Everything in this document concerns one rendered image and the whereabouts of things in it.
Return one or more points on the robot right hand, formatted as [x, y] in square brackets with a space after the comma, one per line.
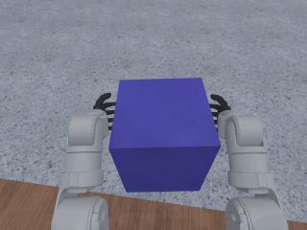
[222, 106]

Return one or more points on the robot left forearm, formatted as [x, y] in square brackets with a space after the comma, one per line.
[83, 159]

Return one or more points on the robot right forearm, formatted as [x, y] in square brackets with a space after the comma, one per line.
[248, 162]

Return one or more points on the right robot upper arm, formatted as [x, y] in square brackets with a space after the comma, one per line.
[254, 213]

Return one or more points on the robot left hand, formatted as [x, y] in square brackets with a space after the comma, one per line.
[100, 105]

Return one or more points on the left robot upper arm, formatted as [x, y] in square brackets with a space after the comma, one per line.
[81, 212]

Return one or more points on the carton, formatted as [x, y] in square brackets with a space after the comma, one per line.
[163, 136]

